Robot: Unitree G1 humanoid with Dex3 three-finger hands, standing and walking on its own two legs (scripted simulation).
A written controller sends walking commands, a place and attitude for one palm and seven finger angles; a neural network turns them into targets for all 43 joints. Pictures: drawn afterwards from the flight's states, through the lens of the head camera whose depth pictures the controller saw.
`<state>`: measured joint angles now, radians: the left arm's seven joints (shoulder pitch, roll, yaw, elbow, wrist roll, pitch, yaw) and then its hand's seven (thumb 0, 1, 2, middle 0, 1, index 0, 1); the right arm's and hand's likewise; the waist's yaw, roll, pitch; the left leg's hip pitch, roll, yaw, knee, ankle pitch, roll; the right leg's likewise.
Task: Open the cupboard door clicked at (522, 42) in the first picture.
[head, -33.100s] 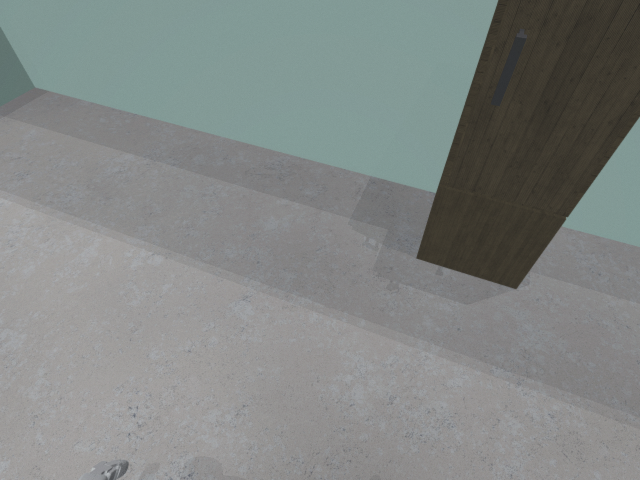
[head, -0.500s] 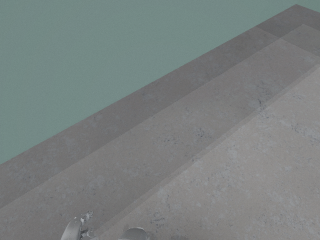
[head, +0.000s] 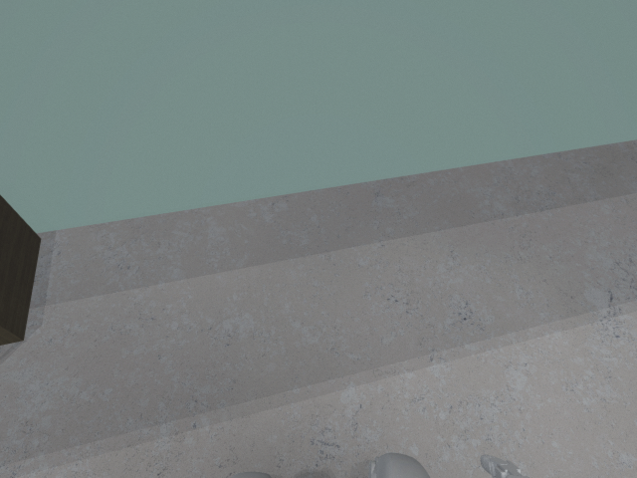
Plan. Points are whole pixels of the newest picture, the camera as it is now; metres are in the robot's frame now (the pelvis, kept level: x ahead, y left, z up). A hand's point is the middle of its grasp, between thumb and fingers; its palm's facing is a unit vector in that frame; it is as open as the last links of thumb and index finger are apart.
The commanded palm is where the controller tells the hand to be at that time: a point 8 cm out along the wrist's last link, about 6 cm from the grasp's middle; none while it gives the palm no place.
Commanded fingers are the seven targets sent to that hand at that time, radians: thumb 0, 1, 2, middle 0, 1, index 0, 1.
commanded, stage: turn to face it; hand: left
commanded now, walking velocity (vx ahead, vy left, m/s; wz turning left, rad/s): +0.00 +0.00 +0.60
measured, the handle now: out of the picture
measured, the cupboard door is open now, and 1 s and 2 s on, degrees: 47 47 47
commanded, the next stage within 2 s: take the last steps up to it in 1.70 s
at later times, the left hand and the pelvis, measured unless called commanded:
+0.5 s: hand out of the picture +0.05 +0.14 -0.15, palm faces +0.32 -0.92 -0.25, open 7.4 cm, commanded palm none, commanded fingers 0.00 0.90 0.90 -0.20 -0.30 -0.20 -0.30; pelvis +0.02 -0.06 +0.01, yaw +20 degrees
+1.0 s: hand out of the picture -0.02 +0.21 -0.16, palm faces +0.61 -0.75 -0.25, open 7.4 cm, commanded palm none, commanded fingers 0.00 0.90 0.90 -0.20 -0.30 -0.20 -0.30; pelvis +0.03 -0.02 +0.01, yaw +36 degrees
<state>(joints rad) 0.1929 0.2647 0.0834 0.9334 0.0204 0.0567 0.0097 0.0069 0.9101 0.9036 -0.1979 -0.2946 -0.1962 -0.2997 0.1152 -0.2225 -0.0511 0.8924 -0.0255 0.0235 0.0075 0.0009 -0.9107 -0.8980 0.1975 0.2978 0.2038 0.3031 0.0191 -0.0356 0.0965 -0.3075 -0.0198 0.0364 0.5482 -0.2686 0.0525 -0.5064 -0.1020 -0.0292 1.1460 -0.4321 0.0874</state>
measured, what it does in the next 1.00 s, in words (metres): steps on the spot, turning left: right foot, then left foot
